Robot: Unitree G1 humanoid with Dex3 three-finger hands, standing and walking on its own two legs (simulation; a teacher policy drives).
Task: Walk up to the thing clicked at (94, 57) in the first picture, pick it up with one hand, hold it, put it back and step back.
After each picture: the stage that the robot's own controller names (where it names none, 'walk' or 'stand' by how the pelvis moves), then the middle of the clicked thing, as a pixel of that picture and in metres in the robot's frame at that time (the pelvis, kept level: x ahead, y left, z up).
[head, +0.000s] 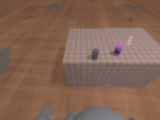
stand; (95, 54) +0.65 -0.03 -0.08
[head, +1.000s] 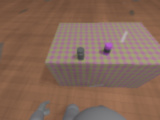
walk; (80, 54) +0.56 +0.12 -0.05
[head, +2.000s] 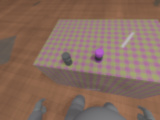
walk; (67, 59) +0.45 +0.24 -0.04
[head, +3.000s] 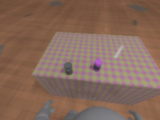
stand; (68, 68) +0.43 +0.20 -0.08
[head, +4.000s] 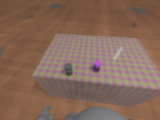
stand; (68, 69) +0.43 +0.20 -0.09
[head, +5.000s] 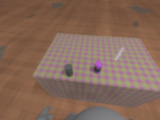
stand; (69, 70) +0.42 +0.20 -0.09
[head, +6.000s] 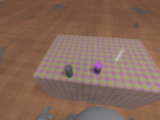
stand; (69, 71) +0.41 +0.20 -0.09
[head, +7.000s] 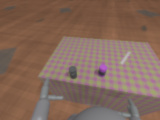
rise first; (73, 72) +0.41 +0.19 -0.09
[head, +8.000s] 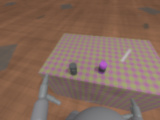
go down; (73, 69) +0.43 +0.19 -0.08
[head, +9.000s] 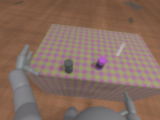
go down; (68, 66) +0.41 +0.16 -0.04
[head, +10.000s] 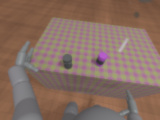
approach; (67, 62) +0.43 +0.17 -0.02
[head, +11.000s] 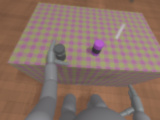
close; (60, 53) +0.46 +0.18 +0.02
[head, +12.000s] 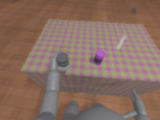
lift; (63, 61) +0.38 +0.17 +0.07
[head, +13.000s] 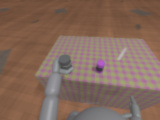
lift; (66, 64) +0.33 +0.17 +0.14
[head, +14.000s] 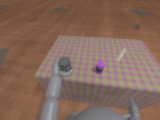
hold; (66, 66) +0.32 +0.17 +0.12
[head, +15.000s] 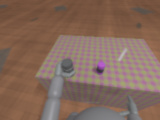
hold; (68, 68) +0.32 +0.16 +0.10
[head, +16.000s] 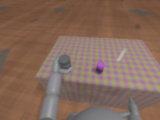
crouch; (65, 64) +0.33 +0.17 +0.13
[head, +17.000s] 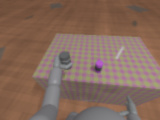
crouch; (65, 61) +0.39 +0.18 +0.10
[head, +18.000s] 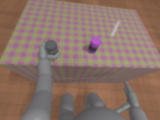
lower; (52, 50) +0.48 +0.20 +0.02
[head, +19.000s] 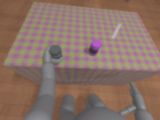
lower; (56, 54) +0.45 +0.19 +0.02
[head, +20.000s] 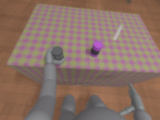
lower; (58, 55) +0.44 +0.19 +0.02
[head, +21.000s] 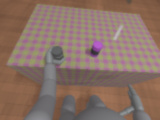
lower; (58, 55) +0.45 +0.19 +0.02
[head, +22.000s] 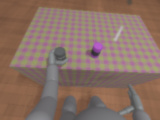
open; (61, 56) +0.44 +0.17 +0.02
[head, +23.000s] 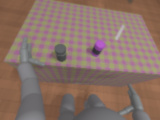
rise; (61, 53) +0.45 +0.17 +0.02
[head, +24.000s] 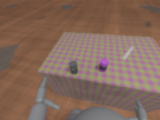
sink last; (73, 67) +0.43 +0.18 -0.04
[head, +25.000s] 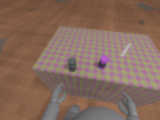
stand; (72, 64) +0.43 +0.17 -0.03
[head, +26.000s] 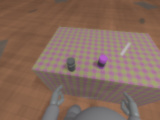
stand; (71, 64) +0.43 +0.18 -0.02
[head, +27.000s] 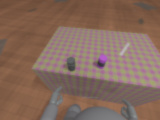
stand; (71, 64) +0.44 +0.17 -0.03
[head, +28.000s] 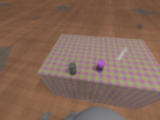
stand; (72, 69) +0.44 +0.18 -0.09
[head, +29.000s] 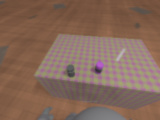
stand; (70, 71) +0.42 +0.18 -0.09
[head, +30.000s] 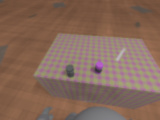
stand; (70, 71) +0.41 +0.19 -0.09
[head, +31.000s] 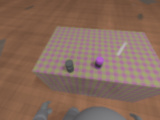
walk; (69, 66) +0.42 +0.19 -0.08
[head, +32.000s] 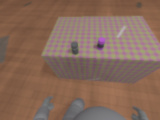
walk; (74, 48) +0.60 +0.19 -0.07
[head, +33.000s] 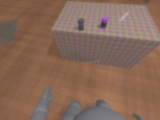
walk; (81, 24) +0.91 +0.15 -0.05
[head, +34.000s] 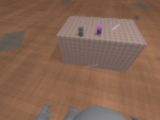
stand; (81, 31) +1.05 +0.18 -0.07
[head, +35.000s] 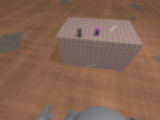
stand; (79, 33) +1.06 +0.19 -0.09
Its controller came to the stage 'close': yes
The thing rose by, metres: 0.20
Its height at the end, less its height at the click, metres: +0.00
